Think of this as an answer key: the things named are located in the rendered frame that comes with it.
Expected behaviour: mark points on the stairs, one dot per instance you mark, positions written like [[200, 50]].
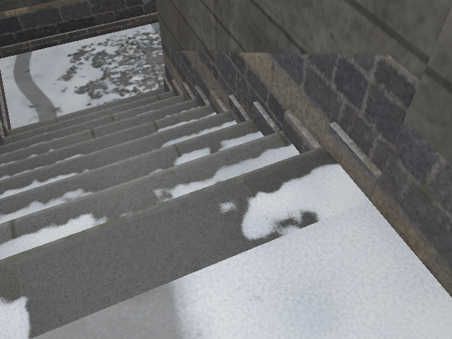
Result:
[[69, 173]]

